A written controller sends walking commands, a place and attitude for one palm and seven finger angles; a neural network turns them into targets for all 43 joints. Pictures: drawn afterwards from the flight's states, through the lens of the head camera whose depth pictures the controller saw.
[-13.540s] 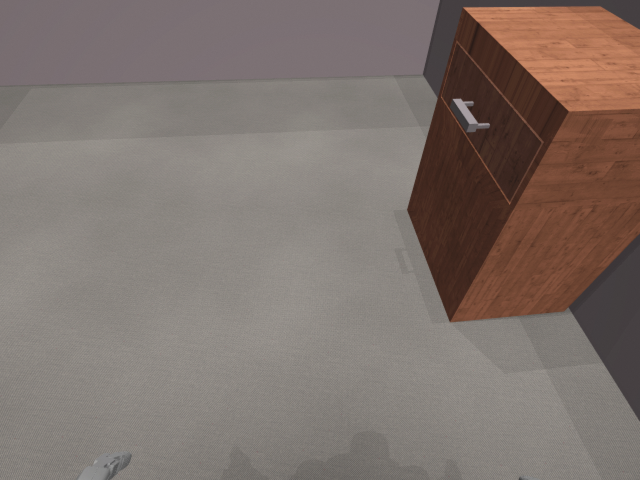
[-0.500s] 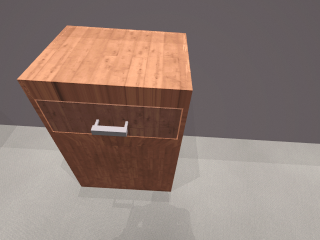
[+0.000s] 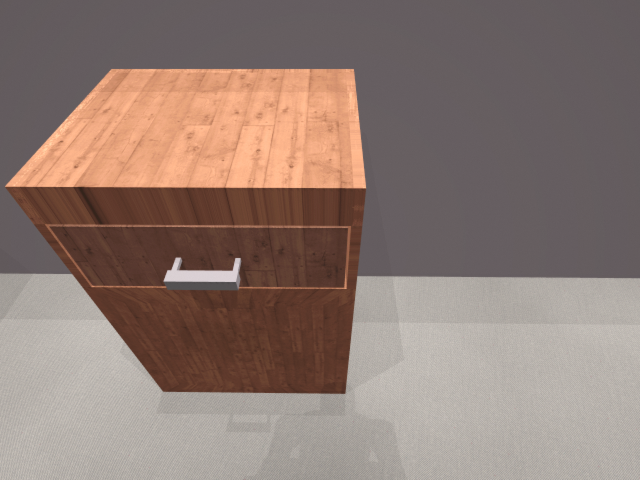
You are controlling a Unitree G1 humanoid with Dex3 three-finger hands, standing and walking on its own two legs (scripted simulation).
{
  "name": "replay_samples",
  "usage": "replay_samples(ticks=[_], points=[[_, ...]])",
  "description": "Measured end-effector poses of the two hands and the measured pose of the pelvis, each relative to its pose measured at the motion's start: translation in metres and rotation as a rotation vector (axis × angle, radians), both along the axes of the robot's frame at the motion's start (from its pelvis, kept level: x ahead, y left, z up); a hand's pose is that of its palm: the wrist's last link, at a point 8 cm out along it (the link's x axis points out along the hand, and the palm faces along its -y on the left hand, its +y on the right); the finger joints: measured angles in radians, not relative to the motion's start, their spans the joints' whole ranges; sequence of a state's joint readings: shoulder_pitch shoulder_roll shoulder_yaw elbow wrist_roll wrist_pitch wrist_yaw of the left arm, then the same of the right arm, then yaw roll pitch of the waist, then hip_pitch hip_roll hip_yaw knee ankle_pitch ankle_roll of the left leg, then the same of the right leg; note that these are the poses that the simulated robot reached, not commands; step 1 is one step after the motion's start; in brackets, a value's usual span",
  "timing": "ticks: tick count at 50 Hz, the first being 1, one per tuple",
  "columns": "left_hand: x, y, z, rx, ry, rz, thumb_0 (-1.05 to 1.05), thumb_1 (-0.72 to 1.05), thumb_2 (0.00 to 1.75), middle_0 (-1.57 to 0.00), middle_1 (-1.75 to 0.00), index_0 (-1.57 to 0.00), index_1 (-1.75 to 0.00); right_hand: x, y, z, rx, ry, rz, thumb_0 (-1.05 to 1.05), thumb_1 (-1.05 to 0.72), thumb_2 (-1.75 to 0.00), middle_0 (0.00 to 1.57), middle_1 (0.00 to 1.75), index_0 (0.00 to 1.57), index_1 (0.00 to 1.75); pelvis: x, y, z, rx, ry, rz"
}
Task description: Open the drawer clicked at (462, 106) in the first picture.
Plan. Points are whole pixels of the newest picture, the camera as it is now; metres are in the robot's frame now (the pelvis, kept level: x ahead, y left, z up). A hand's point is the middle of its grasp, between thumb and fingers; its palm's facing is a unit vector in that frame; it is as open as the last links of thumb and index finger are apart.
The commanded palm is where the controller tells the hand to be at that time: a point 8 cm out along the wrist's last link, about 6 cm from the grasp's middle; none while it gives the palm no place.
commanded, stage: look again from close up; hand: left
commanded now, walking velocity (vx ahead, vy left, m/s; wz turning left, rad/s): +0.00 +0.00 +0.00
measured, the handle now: (205, 271) +0.49 +0.25 -0.10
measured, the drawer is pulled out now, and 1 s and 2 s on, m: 0.00 0.00 0.00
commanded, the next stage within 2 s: raise the hand with hooked fingers in 0.10 s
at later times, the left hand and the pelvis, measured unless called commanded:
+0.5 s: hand (178, 422) +0.20 +0.19 -0.02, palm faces -0.01 -0.35 -0.94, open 8.0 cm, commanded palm +0.13 +0.21 -0.03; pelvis -0.05 -0.01 -0.02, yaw -4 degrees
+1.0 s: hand (163, 407) +0.21 +0.21 -0.01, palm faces -0.01 -0.12 -0.99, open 10.8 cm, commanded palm +0.17 +0.22 +0.04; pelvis -0.06 -0.02 -0.02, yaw -1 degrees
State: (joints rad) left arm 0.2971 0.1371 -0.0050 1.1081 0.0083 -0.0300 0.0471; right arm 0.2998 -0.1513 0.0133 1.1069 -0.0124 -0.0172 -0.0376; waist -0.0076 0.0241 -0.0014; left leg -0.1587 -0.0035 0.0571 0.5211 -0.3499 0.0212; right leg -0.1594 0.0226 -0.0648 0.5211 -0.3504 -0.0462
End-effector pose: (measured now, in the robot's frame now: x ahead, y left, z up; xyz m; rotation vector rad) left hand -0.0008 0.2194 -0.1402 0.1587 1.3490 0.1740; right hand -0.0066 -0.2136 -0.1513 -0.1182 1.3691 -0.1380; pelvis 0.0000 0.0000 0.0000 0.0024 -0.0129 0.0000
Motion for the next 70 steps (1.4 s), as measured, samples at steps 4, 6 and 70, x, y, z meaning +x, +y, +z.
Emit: replay_samples(ticks=[4,6,70], points=[[0.004,0.001,0.002,0.005,-0.005,-0.003,0.01,0.92,0.90,-0.20,-0.30,-0.20,-0.30,0.003,-0.001,0.001,0.001,0.001,0.002,0.02,-0.93,-0.90,0.20,0.30,0.20,0.30,0.002,-0.001,0.001,0.005,0.000,-0.001],[0.005,0.001,0.003,0.007,-0.004,-0.003,0.01,0.92,0.90,-0.20,-0.30,-0.20,-0.30,0.002,-0.001,0.001,0.003,0.006,0.003,0.02,-0.93,-0.90,0.20,0.30,0.20,0.30,0.003,-0.002,0.002,0.007,-0.001,-0.002],[0.226,0.029,0.230,1.182,-0.905,-0.924,0.00,-0.30,0.38,-0.31,-1.07,-0.30,-1.07,0.156,-0.006,0.044,-0.038,-0.491,0.125,0.02,-0.91,-0.90,0.20,0.30,0.20,0.30,-0.037,0.015,-0.010,0.008,0.104,-0.015]])
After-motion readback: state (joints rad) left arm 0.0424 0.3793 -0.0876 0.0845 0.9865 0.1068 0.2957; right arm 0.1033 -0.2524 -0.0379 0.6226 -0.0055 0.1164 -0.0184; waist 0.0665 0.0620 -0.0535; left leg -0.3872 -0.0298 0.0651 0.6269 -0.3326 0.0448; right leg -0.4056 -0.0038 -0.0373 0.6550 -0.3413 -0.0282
